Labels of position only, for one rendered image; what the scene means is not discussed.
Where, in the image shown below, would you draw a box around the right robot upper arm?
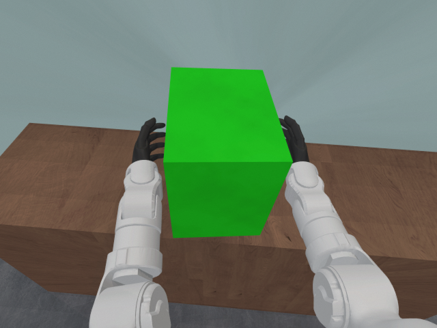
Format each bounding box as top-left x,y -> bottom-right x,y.
313,264 -> 437,328

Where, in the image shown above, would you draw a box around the robot right forearm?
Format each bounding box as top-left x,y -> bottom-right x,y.
285,161 -> 399,313

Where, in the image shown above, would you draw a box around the left robot upper arm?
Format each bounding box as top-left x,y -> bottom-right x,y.
90,282 -> 171,328

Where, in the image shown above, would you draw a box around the pedestal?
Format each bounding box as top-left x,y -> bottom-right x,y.
0,123 -> 437,320

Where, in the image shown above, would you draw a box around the robot left hand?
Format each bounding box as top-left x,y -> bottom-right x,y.
132,118 -> 166,163

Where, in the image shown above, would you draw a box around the robot left forearm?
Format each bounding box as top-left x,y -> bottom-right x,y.
89,160 -> 163,328

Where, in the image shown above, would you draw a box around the robot right hand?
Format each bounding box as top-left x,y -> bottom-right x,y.
279,115 -> 309,163

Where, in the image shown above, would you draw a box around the carton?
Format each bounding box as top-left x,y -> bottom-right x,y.
163,67 -> 293,238

